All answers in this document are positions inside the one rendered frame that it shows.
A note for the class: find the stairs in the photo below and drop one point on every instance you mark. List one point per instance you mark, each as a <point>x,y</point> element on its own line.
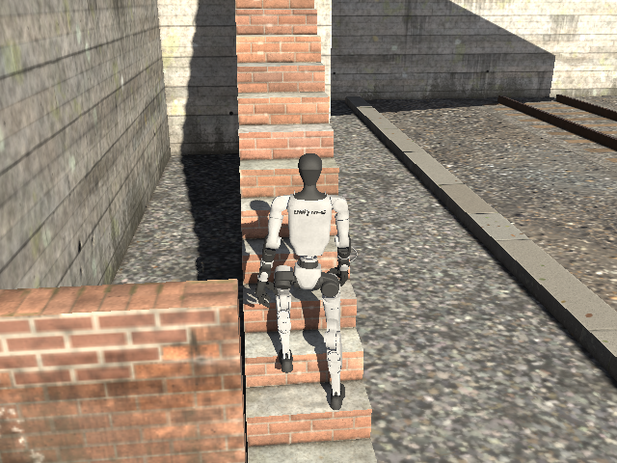
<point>283,113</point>

